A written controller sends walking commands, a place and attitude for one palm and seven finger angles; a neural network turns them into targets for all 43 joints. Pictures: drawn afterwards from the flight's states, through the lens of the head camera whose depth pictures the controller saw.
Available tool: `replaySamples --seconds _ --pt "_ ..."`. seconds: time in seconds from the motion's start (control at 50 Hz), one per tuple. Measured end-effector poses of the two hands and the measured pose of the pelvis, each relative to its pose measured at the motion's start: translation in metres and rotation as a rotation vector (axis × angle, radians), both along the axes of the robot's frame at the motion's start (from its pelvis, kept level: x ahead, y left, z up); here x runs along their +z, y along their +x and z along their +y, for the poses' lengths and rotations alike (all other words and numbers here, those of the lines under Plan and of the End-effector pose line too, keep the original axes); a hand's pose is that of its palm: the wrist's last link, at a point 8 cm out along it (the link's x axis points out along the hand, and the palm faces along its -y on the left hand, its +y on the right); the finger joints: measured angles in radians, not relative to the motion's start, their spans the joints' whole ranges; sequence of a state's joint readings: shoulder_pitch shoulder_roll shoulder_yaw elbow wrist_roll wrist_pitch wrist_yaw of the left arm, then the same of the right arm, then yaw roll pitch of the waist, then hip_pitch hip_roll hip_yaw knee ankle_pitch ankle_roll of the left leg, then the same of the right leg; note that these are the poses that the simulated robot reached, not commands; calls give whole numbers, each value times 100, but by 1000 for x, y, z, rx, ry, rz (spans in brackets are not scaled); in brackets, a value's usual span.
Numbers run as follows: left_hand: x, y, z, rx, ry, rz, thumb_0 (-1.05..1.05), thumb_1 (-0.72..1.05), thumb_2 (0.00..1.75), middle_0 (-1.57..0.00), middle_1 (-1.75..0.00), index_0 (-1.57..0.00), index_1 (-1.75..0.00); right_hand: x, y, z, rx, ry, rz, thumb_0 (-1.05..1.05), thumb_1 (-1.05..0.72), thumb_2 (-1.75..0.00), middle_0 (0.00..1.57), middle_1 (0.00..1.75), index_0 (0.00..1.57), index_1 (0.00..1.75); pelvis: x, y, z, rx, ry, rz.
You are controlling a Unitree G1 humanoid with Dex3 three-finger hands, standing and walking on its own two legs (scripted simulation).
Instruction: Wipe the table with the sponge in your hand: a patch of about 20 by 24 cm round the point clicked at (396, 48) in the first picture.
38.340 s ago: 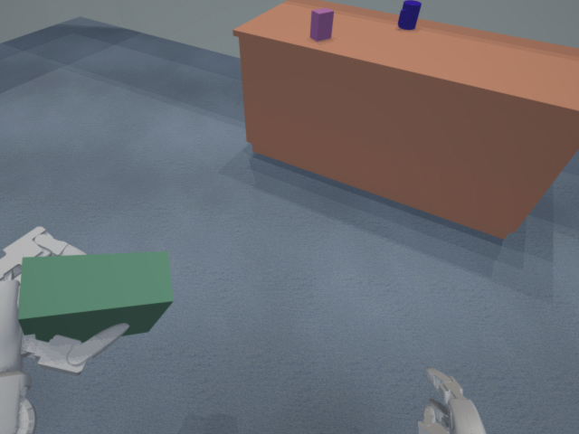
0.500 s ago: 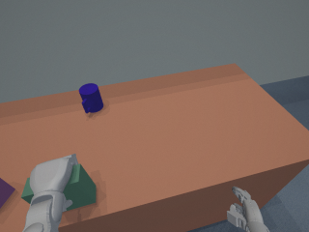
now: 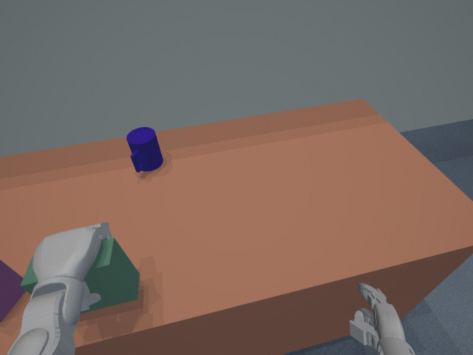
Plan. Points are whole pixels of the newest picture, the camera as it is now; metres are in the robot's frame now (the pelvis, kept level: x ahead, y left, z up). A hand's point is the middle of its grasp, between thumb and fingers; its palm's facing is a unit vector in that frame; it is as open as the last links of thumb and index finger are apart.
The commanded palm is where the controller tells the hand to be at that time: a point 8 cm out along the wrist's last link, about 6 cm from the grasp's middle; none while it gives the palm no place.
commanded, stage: lift the sponge slowly off the table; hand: left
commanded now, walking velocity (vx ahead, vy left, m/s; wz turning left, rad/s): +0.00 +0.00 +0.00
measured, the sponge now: (92, 284) +0.20 +0.30 +0.00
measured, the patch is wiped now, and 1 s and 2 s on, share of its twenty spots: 1.00 1.00 1.00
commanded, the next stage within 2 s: bring the sponge back beside the body in 0.92 s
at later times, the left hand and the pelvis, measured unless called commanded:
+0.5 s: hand (77, 256) +0.21 +0.30 +0.08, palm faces +0.03 -0.09 -1.00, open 9.5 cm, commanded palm +0.19 +0.29 +0.15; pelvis +0.00 +0.00 +0.00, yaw +0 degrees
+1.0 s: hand (70, 247) +0.21 +0.30 +0.10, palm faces +0.02 -0.08 -1.00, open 9.5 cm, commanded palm +0.19 +0.30 +0.17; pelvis +0.00 -0.01 +0.01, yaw +1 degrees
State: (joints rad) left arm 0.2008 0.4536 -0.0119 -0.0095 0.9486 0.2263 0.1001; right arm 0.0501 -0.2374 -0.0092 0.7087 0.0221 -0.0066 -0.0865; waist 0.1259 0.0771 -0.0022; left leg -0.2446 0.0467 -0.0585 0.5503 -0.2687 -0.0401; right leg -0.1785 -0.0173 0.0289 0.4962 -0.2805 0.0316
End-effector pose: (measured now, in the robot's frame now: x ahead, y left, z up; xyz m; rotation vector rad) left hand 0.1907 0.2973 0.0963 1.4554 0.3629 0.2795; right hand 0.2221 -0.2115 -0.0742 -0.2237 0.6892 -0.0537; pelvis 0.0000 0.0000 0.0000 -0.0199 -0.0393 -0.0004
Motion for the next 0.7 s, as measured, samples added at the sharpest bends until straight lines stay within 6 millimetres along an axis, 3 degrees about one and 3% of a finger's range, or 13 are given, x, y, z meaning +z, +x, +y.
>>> replaySamples --seconds 0.34,0.7 --pt "23 -3 0 19 -8 -47 -1 -48 109 -78 -138 -80 -141 3 -1 4 -3 8 10 1 -90 -89 20 30 17 28 3 0 6 0 4 -21" --pt "48 2 0 32 16 -58 -1 -48 109 -78 -138 -80 -141 3 -1 1 22 14 7 1 -90 -89 20 30 18 29 5 -4 -3 7 7 -33"
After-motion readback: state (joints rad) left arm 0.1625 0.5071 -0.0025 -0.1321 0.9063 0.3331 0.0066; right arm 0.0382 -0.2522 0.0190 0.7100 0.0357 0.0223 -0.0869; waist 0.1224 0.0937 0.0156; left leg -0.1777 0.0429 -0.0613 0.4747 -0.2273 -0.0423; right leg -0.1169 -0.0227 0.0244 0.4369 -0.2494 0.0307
